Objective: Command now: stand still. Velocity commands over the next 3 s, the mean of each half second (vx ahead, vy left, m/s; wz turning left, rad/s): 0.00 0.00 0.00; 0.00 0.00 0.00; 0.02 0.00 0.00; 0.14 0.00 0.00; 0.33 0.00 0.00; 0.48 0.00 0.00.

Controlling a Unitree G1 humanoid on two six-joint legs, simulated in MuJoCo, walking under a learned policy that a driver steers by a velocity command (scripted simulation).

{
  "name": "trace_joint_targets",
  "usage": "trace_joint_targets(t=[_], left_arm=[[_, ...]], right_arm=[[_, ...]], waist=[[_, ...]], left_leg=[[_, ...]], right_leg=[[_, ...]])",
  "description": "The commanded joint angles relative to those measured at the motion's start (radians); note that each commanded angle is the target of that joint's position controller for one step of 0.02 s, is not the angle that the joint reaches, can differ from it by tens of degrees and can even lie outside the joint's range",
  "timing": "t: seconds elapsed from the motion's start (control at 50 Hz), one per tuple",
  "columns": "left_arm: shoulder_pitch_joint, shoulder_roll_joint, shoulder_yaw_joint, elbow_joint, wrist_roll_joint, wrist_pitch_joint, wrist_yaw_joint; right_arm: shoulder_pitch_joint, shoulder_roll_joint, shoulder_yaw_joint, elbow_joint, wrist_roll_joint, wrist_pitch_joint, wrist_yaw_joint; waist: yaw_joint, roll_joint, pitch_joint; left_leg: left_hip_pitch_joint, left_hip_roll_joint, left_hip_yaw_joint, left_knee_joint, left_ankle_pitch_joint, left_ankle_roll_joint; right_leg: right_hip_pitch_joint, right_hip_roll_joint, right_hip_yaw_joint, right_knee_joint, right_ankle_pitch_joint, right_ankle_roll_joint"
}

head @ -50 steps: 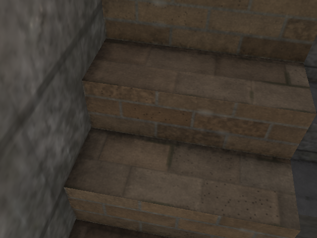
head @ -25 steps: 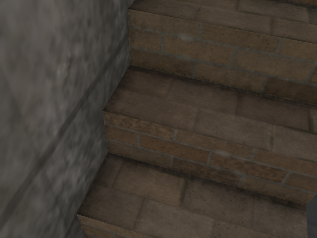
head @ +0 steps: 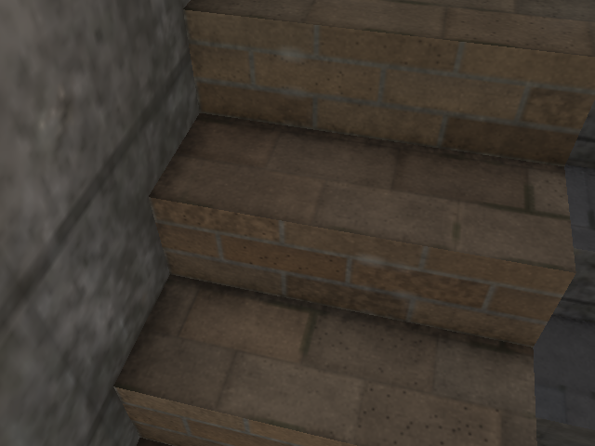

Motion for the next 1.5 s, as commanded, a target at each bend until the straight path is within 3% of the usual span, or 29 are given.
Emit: trace_joint_targets(t=[0.02, 0.06, 0.08, 0.1, 0.24, 0.36, 0.52, 1.1, 1.4, 1.46, 1.5], left_arm=[[-0.016, 0.108, 0.024, -0.030, -0.001, -0.013, 0.006], [-0.016, 0.107, 0.024, -0.026, -0.002, -0.014, 0.005], [0.043, 0.104, 0.022, -0.007, 0.013, -0.009, 0.007], [0.034, 0.106, 0.021, -0.007, 0.014, -0.007, 0.007], [0.045, 0.114, 0.020, -0.003, 0.008, -0.009, 0.001], [0.084, 0.132, 0.025, 0.010, 0.007, -0.003, -0.003], [0.094, 0.146, 0.032, 0.010, 0.007, -0.004, -0.007], [0.095, 0.151, 0.021, -0.014, 0.001, -0.010, -0.014], [0.104, 0.154, 0.019, -0.016, 0.000, -0.014, -0.017], [0.107, 0.184, 0.032, -0.023, -0.015, -0.013, -0.009], [0.087, 0.212, 0.042, -0.043, -0.015, -0.018, -0.004]], right_arm=[[0.009, -0.102, -0.022, -0.027, 0.002, -0.009, -0.011], [0.012, -0.097, -0.023, -0.025, 0.002, -0.009, -0.011], [0.026, -0.105, -0.030, -0.015, 0.004, -0.006, -0.013], [0.024, -0.104, -0.030, -0.016, 0.003, -0.005, -0.014], [0.046, -0.109, -0.031, -0.004, -0.004, -0.003, -0.012], [0.056, -0.114, -0.028, -0.012, 0.000, -0.006, -0.010], [0.072, -0.130, -0.028, -0.019, -0.002, -0.005, -0.015], [0.105, -0.135, -0.041, -0.053, -0.005, -0.003, -0.016], [0.115, -0.138, -0.043, -0.063, -0.004, -0.005, -0.015], [0.087, -0.140, -0.048, -0.077, 0.003, -0.011, -0.018], [0.049, -0.128, -0.043, -0.105, 0.003, -0.027, -0.016]], waist=[[0.015, -0.012, 0.053], [0.014, -0.022, 0.051], [0.018, -0.029, 0.035], [0.013, -0.042, 0.053], [0.012, -0.039, 0.046], [0.022, -0.037, 0.025], [0.021, -0.023, 0.029], [0.013, -0.017, 0.057], [0.013, -0.020, 0.055], [0.026, -0.047, 0.057], [0.032, -0.084, 0.101]], left_leg=[[-0.058, 0.061, -0.067, -0.084, -0.036, 0.052], [-0.055, 0.062, -0.066, -0.087, -0.023, 0.052], [-0.043, 0.049, -0.061, -0.080, -0.035, 0.043], [-0.049, 0.051, -0.062, -0.083, -0.031, 0.040], [-0.035, 0.057, -0.062, -0.093, 0.028, 0.037], [-0.018, 0.056, -0.061, -0.098, 0.081, 0.040], [0.021, 0.055, -0.053, -0.105, 0.163, 0.033], [0.030, 0.057, -0.057, -0.129, 0.117, 0.039], [0.029, 0.058, -0.056, -0.126, 0.127, 0.037], [-0.042, 0.024, -0.019, -0.051, -0.105, 0.063], [-0.153, 0.019, -0.001, 0.027, -0.141, 0.073]], right_leg=[[-0.003, -0.124, 0.115, -0.097, 0.039, -0.049], [0.003, -0.121, 0.116, -0.100, 0.064, -0.048], [0.012, -0.121, 0.123, -0.123, 0.002, -0.052], [0.004, -0.120, 0.127, -0.128, -0.012, -0.053], [0.037, -0.113, 0.114, -0.119, 0.153, -0.042], [0.093, -0.116, 0.109, -0.114, 0.317, -0.032], [0.091, -0.109, 0.091, -0.119, 0.375, -0.034], [0.038, -0.103, 0.083, -0.116, 0.182, -0.047], [0.047, -0.105, 0.089, -0.113, 0.219, -0.045], [0.046, -0.103, 0.110, -0.113, -0.129, -0.099], [0.024, -0.167, 0.204, -0.151, -0.288, -0.153]])
Next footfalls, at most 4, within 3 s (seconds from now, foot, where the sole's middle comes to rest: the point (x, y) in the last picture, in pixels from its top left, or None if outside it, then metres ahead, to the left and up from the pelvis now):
2.62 right None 0.03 -0.14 -0.54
2.76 right None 0.01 -0.14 -0.73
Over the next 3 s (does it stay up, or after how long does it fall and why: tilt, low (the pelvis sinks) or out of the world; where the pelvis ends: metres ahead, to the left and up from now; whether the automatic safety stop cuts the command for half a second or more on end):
stays up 0.17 -0.08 0.05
